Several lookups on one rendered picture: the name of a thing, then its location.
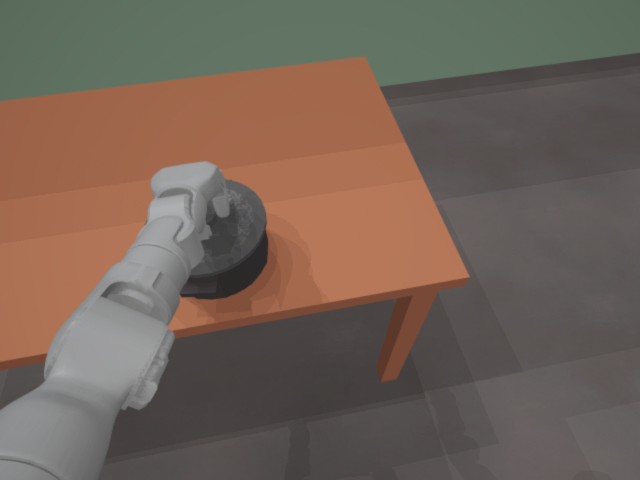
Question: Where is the lid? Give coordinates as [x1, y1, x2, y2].
[144, 179, 267, 278]

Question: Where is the robot left forearm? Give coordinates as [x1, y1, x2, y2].
[44, 184, 207, 380]

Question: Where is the robot left upper arm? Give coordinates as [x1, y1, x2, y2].
[0, 296, 175, 480]

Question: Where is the left robot hand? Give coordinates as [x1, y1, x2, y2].
[151, 161, 230, 241]

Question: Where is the knob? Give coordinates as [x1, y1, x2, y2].
[206, 205, 217, 227]

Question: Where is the table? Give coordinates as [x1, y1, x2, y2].
[0, 56, 470, 383]

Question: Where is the pot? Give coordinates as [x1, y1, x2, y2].
[180, 180, 268, 300]

